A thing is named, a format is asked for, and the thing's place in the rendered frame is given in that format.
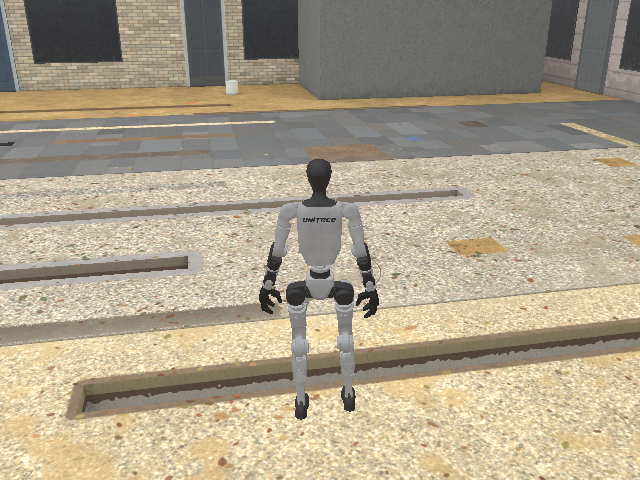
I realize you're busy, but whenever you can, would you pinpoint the left robot hand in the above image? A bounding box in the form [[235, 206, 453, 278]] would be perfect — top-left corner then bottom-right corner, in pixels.
[[259, 286, 282, 314]]

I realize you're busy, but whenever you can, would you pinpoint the right robot forearm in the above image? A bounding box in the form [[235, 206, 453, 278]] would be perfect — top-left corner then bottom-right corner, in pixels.
[[356, 242, 377, 292]]

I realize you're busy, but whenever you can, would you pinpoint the left robot forearm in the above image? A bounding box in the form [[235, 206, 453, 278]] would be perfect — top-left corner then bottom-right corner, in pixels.
[[262, 242, 282, 290]]

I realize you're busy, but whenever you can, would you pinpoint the right robot upper arm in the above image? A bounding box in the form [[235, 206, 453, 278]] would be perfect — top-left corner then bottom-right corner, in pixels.
[[340, 202, 367, 258]]

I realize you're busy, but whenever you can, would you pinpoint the left robot thigh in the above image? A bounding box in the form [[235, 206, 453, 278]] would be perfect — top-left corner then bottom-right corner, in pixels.
[[286, 280, 309, 357]]

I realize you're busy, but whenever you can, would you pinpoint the right robot hand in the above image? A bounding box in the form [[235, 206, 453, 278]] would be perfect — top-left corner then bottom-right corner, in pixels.
[[356, 289, 379, 318]]

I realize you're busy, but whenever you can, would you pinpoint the left robot upper arm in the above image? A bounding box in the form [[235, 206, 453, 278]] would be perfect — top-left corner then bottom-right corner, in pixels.
[[272, 202, 299, 258]]

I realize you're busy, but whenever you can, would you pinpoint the humanoid robot torso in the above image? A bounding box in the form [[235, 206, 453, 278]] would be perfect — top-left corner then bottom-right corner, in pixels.
[[296, 197, 343, 300]]

